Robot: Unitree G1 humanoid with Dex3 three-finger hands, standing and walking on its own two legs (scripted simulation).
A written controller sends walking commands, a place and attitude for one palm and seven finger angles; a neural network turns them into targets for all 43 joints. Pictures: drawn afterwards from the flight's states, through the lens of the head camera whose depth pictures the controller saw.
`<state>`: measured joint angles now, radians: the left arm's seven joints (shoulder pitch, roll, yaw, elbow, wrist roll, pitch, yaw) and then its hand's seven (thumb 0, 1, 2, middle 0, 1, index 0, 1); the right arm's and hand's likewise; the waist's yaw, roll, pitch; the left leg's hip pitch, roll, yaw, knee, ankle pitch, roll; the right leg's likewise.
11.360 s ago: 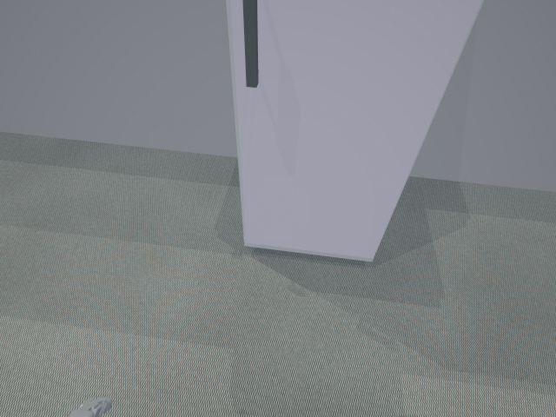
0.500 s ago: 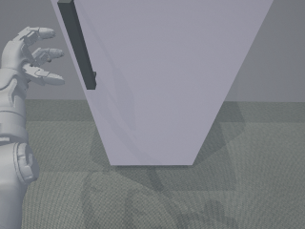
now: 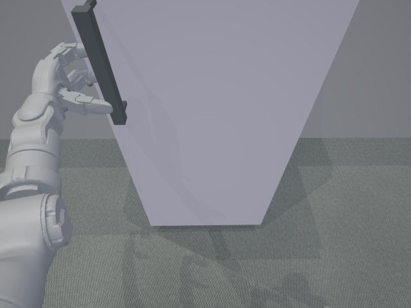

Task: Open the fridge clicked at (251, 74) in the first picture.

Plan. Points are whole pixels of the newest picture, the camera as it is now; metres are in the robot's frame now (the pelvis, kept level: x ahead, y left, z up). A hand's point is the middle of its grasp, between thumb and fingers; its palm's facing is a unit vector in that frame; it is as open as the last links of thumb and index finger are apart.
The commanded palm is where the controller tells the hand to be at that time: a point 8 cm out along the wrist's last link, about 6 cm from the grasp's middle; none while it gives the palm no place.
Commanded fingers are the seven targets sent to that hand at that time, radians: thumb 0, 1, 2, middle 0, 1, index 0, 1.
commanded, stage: feel for the door with the fingertips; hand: left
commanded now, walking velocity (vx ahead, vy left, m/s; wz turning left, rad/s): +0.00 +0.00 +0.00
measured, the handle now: (107, 69) +0.54 +0.19 +0.19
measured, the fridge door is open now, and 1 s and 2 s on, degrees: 0 0 0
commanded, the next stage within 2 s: slide the fingers in behind the handle in 0.38 s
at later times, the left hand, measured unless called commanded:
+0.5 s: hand (84, 75) +0.50 +0.22 +0.20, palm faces -0.01 -1.00 +0.01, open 13.6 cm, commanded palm +0.48 +0.27 +0.20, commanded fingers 0.00 -0.50 0.30 -0.30 -1.20 -0.30 -1.20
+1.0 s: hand (93, 81) +0.49 +0.20 +0.20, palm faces -0.01 -1.00 +0.02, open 13.9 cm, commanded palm +0.46 +0.25 +0.20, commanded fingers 0.00 -0.50 0.30 -0.30 -1.20 -0.30 -1.20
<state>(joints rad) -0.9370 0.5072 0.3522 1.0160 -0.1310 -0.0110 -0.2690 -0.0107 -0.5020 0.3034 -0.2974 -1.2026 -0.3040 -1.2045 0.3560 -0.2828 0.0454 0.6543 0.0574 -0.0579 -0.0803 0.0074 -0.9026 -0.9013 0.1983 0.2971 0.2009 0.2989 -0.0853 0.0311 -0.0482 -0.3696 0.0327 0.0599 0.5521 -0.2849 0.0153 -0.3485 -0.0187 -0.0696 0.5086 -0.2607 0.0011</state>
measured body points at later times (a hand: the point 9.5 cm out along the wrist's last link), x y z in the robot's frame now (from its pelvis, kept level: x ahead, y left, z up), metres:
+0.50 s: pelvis +0.00 +0.00 +0.00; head +0.06 +0.01 +0.44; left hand +0.49 +0.28 +0.20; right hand -0.01 -0.28 -0.11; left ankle -0.01 +0.11 -0.73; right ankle -0.01 -0.12 -0.73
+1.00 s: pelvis +0.01 +0.01 +0.00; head +0.05 +0.01 +0.45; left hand +0.48 +0.26 +0.20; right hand +0.06 -0.25 -0.12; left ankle -0.01 +0.11 -0.73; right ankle -0.01 -0.12 -0.73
